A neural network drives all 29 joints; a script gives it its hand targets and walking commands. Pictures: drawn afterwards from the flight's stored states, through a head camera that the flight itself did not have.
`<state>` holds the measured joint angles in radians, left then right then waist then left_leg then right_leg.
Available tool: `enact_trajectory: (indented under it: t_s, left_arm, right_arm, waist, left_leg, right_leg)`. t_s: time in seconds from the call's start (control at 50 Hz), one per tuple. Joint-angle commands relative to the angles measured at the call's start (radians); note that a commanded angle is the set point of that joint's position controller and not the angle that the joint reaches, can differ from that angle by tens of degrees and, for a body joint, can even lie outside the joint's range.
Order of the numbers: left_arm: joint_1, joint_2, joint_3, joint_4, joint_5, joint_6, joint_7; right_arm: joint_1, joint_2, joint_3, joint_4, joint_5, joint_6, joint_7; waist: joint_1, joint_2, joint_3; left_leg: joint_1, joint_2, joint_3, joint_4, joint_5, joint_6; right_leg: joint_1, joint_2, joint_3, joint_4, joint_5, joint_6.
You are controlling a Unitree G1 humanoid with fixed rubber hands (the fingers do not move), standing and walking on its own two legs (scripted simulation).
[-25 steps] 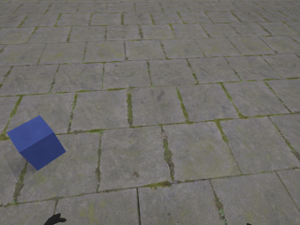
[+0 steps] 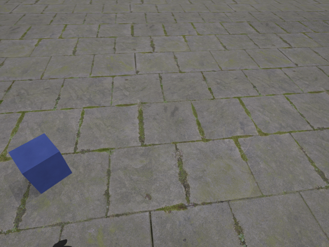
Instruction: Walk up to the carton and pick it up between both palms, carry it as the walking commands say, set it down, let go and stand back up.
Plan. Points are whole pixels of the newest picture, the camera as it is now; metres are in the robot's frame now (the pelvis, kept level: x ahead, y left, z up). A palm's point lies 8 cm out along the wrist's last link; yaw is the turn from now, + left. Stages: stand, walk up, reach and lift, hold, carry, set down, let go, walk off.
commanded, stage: stand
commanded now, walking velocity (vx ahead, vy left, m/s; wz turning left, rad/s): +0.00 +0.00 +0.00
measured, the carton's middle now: (42, 163) +0.72 +0.78 -0.64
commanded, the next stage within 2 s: walk up in 1.46 s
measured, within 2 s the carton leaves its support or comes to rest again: neither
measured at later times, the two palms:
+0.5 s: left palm out of the picture +0.08 +0.30 -0.10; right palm out of the picture +0.08 -0.28 -0.10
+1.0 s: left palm out of the picture +0.09 +0.29 -0.10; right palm out of the picture +0.09 -0.29 -0.09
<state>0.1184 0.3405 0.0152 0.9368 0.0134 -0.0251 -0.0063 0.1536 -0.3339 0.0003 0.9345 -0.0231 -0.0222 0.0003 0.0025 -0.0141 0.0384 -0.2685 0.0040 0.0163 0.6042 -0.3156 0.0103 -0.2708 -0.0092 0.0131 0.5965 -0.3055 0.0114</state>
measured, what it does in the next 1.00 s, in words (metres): stands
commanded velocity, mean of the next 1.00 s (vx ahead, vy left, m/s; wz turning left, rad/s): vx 0.00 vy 0.00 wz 0.00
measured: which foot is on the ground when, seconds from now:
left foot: down 0.00-1.00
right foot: down 0.00-1.00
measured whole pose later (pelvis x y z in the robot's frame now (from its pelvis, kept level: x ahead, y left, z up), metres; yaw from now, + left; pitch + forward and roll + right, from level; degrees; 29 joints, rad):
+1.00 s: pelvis +0.01 +0.00 +0.02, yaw +0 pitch -2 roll +0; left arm 0.10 0.34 0.00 1.11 0.01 -0.02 0.00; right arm 0.09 -0.34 -0.01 1.12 -0.02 -0.02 0.00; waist 0.00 -0.02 0.04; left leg -0.12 -0.01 0.02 0.34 -0.19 0.01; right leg -0.13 -0.02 0.01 0.34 -0.19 0.02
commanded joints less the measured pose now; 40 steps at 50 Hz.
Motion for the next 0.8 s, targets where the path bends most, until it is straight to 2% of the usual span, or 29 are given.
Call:
enact_trajectory:
  t_s: [0.0, 0.02, 0.04, 0.06, 0.1, 0.12, 0.16, 0.18, 0.2, 0.24, 0.28, 0.3, 0.32, 0.38, 0.4, 0.42, 0.46, 0.52, 0.54, 0.56, 0.58, 0.6, 0.62, 0.64, 0.66, 0.68, 0.7, 0.74, 0.78]
  left_arm:
    - [-0.067, 0.204, 0.046, -0.046, 0.002, -0.020, 0.011]
    - [-0.071, 0.189, 0.039, -0.035, 0.003, -0.018, 0.011]
    - [-0.072, 0.187, 0.035, -0.030, 0.004, -0.019, 0.010]
    - [-0.055, 0.187, 0.034, -0.020, -0.001, -0.017, 0.008]
    - [-0.066, 0.176, 0.029, -0.007, -0.003, -0.022, 0.006]
    - [-0.051, 0.182, 0.028, 0.001, -0.005, -0.024, 0.006]
    - [-0.069, 0.183, 0.034, 0.020, -0.002, -0.019, 0.008]
    - [-0.073, 0.194, 0.027, 0.024, -0.001, -0.018, 0.007]
    - [-0.056, 0.207, 0.033, 0.035, -0.007, -0.021, 0.012]
    - [-0.070, 0.205, 0.033, 0.047, -0.002, -0.020, 0.012]
    - [-0.098, 0.192, 0.028, 0.050, -0.006, -0.019, 0.012]
    - [-0.072, 0.181, 0.026, 0.050, -0.003, -0.020, 0.013]
    - [-0.062, 0.183, 0.022, 0.067, -0.007, -0.016, 0.012]
    - [-0.054, 0.211, 0.029, 0.087, 0.001, -0.014, 0.013]
    - [-0.063, 0.217, 0.028, 0.093, 0.003, -0.010, 0.015]
    - [-0.047, 0.198, 0.026, 0.096, -0.001, -0.012, 0.013]
    - [-0.060, 0.194, 0.026, 0.094, -0.002, -0.013, 0.012]
    - [-0.054, 0.204, 0.024, 0.096, -0.008, -0.016, 0.012]
    - [-0.067, 0.199, 0.021, 0.089, -0.004, -0.017, 0.013]
    - [-0.062, 0.196, 0.024, 0.105, 0.000, -0.016, 0.013]
    - [-0.063, 0.196, 0.020, 0.098, -0.003, -0.013, 0.014]
    - [-0.061, 0.199, 0.023, 0.104, -0.012, -0.011, 0.015]
    - [-0.081, 0.199, 0.023, 0.097, -0.001, -0.010, 0.015]
    - [-0.066, 0.177, 0.014, 0.098, -0.008, -0.012, 0.016]
    - [-0.075, 0.207, 0.020, 0.102, -0.004, -0.018, 0.015]
    - [-0.068, 0.206, 0.024, 0.105, -0.002, -0.012, 0.015]
    - [-0.070, 0.202, 0.021, 0.111, -0.004, -0.008, 0.017]
    - [-0.079, 0.214, 0.030, 0.107, -0.007, -0.007, 0.019]
    - [-0.051, 0.196, 0.017, 0.119, -0.002, -0.011, 0.019]
  right_arm:
    - [-0.067, -0.198, -0.040, -0.052, 0.003, -0.026, -0.013]
    - [-0.060, -0.210, -0.045, -0.038, 0.002, -0.030, -0.012]
    - [-0.065, -0.195, -0.037, -0.021, 0.005, -0.034, -0.009]
    - [-0.084, -0.201, -0.043, -0.023, 0.005, -0.031, -0.006]
    - [-0.061, -0.219, -0.044, -0.001, 0.005, -0.024, -0.012]
    - [-0.080, -0.218, -0.048, 0.002, -0.005, -0.026, -0.012]
    - [-0.075, -0.218, -0.044, 0.028, 0.003, -0.024, -0.009]
    - [-0.069, -0.228, -0.043, 0.033, 0.009, -0.023, -0.010]
    - [-0.077, -0.206, -0.042, 0.035, 0.006, -0.024, -0.006]
    - [-0.091, -0.211, -0.040, 0.039, 0.007, -0.024, -0.011]
    - [-0.104, -0.184, -0.031, 0.056, 0.009, -0.024, -0.012]
    - [-0.095, -0.198, -0.034, 0.060, 0.011, -0.025, -0.014]
    - [-0.092, -0.205, -0.035, 0.073, 0.006, -0.025, -0.010]
    - [-0.090, -0.215, -0.042, 0.088, 0.006, -0.015, -0.009]
    - [-0.091, -0.221, -0.042, 0.088, 0.008, -0.013, -0.009]
    - [-0.079, -0.224, -0.042, 0.096, 0.008, -0.016, -0.011]
    - [-0.098, -0.226, -0.047, 0.093, 0.003, -0.017, -0.009]
    - [-0.100, -0.203, -0.042, 0.102, 0.006, -0.023, -0.006]
    - [-0.122, -0.206, -0.040, 0.096, 0.007, -0.022, -0.008]
    - [-0.113, -0.215, -0.046, 0.107, 0.008, -0.023, -0.009]
    - [-0.097, -0.202, -0.039, 0.106, 0.008, -0.024, -0.008]
    - [-0.128, -0.218, -0.040, 0.110, 0.007, -0.021, -0.007]
    - [-0.101, -0.202, -0.042, 0.106, 0.011, -0.025, -0.007]
    - [-0.108, -0.229, -0.044, 0.119, 0.007, -0.026, -0.007]
    - [-0.111, -0.199, -0.040, 0.117, 0.002, -0.023, -0.007]
    - [-0.122, -0.224, -0.043, 0.113, 0.009, -0.021, -0.005]
    - [-0.119, -0.218, -0.046, 0.115, 0.005, -0.018, -0.008]
    - [-0.109, -0.214, -0.041, 0.122, 0.014, -0.020, -0.008]
    - [-0.111, -0.226, -0.046, 0.132, 0.012, -0.014, -0.010]
  waist:
    - [0.004, -0.020, -0.097]
    - [0.000, 0.020, -0.086]
    - [-0.006, 0.003, -0.066]
    - [0.005, 0.035, -0.080]
    - [-0.008, 0.020, -0.072]
    - [0.004, -0.007, -0.078]
    - [0.007, 0.005, -0.066]
    - [-0.007, 0.023, -0.047]
    - [-0.004, 0.000, -0.078]
    - [-0.006, 0.043, -0.076]
    - [-0.003, -0.002, -0.075]
    - [-0.005, 0.028, -0.065]
    - [-0.002, 0.001, -0.066]
    - [-0.002, 0.018, -0.047]
    - [-0.018, 0.029, -0.029]
    - [-0.005, 0.015, -0.036]
    - [-0.003, 0.028, -0.043]
    - [0.005, -0.011, -0.045]
    - [0.001, 0.027, -0.051]
    - [-0.001, 0.004, -0.058]
    - [-0.005, 0.041, -0.061]
    - [0.008, 0.010, -0.080]
    - [-0.012, 0.010, -0.073]
    - [0.011, 0.021, -0.079]
    - [0.002, -0.014, -0.068]
    - [0.000, 0.007, -0.086]
    - [-0.001, -0.018, -0.087]
    - [-0.002, 0.015, -0.084]
    - [-0.001, 0.011, -0.057]
  left_leg:
    - [0.030, 0.092, -0.107, -0.156, 0.166, 0.045]
    - [0.035, 0.094, -0.106, -0.179, 0.142, 0.040]
    - [0.044, 0.103, -0.118, -0.186, 0.143, 0.043]
    - [0.043, 0.100, -0.107, -0.193, 0.141, 0.041]
    - [0.054, 0.100, -0.106, -0.215, 0.110, 0.036]
    - [0.070, 0.102, -0.110, -0.216, 0.142, 0.038]
    - [0.079, 0.115, -0.124, -0.245, 0.124, 0.040]
    - [0.077, 0.110, -0.110, -0.245, 0.138, 0.037]
    - [0.099, 0.109, -0.121, -0.249, 0.174, 0.039]
    - [0.111, 0.110, -0.105, -0.256, 0.220, 0.036]
    - [0.118, 0.106, -0.105, -0.267, 0.226, 0.027]
    - [0.124, 0.105, -0.105, -0.279, 0.180, 0.022]
    - [0.134, 0.114, -0.125, -0.293, 0.171, 0.028]
    - [0.119, 0.112, -0.113, -0.299, 0.103, 0.028]
    - [0.114, 0.111, -0.118, -0.316, 0.098, 0.020]
    - [0.104, 0.118, -0.129, -0.326, 0.093, 0.027]
    - [0.115, 0.115, -0.114, -0.322, 0.112, 0.022]
    - [0.113, 0.117, -0.119, -0.325, 0.142, 0.025]
    - [0.131, 0.111, -0.112, -0.318, 0.171, 0.024]
    - [0.138, 0.107, -0.108, -0.324, 0.177, 0.013]
    - [0.139, 0.110, -0.103, -0.328, 0.188, 0.022]
    - [0.155, 0.118, -0.106, -0.318, 0.223, 0.023]
    - [0.161, 0.107, -0.097, -0.318, 0.221, 0.011]
    - [0.155, 0.117, -0.107, -0.325, 0.224, 0.018]
    - [0.165, 0.119, -0.108, -0.320, 0.237, 0.020]
    - [0.172, 0.117, -0.103, -0.314, 0.240, 0.013]
    - [0.170, 0.119, -0.103, -0.315, 0.244, 0.019]
    - [0.173, 0.113, -0.095, -0.327, 0.240, 0.013]
    - [0.175, 0.116, -0.110, -0.321, 0.220, 0.018]
  right_leg:
    - [0.074, -0.074, 0.089, -0.128, 0.171, -0.053]
    - [0.070, -0.077, 0.089, -0.141, 0.165, -0.051]
    - [0.059, -0.076, 0.087, -0.148, 0.148, -0.055]
    - [0.082, -0.073, 0.078, -0.155, 0.145, -0.051]
    - [0.079, -0.081, 0.094, -0.176, 0.160, -0.049]
    - [0.087, -0.082, 0.097, -0.181, 0.148, -0.045]
    - [0.083, -0.081, 0.096, -0.205, 0.129, -0.048]
    - [0.080, -0.096, 0.105, -0.227, 0.154, -0.049]
    - [0.107, -0.090, 0.091, -0.218, 0.185, -0.046]
    - [0.120, -0.095, 0.096, -0.228, 0.229, -0.036]
    - [0.125, -0.095, 0.095, -0.228, 0.227, -0.037]
    - [0.111, -0.093, 0.099, -0.243, 0.205, -0.034]
    - [0.114, -0.087, 0.077, -0.239, 0.192, -0.034]
    - [0.110, -0.094, 0.098, -0.277, 0.140, -0.038]
    - [0.097, -0.089, 0.088, -0.271, 0.130, -0.039]
    - [0.120, -0.096, 0.091, -0.271, 0.125, -0.036]
    - [0.114, -0.098, 0.095, -0.283, 0.170, -0.035]
    - [0.126, -0.103, 0.094, -0.279, 0.174, -0.036]
    - [0.123, -0.105, 0.094, -0.283, 0.183, -0.031]
    - [0.129, -0.105, 0.084, -0.281, 0.206, -0.031]
    - [0.135, -0.113, 0.101, -0.286, 0.206, -0.034]
    - [0.137, -0.110, 0.090, -0.278, 0.225, -0.037]
    - [0.125, -0.102, 0.087, -0.287, 0.225, -0.034]
    - [0.137, -0.109, 0.092, -0.275, 0.220, -0.033]
    - [0.128, -0.104, 0.091, -0.281, 0.204, -0.030]
    - [0.130, -0.104, 0.083, -0.293, 0.219, -0.026]
    - [0.144, -0.109, 0.085, -0.292, 0.231, -0.032]
    - [0.141, -0.110, 0.096, -0.287, 0.214, -0.031]
    - [0.117, -0.108, 0.091, -0.300, 0.195, -0.034]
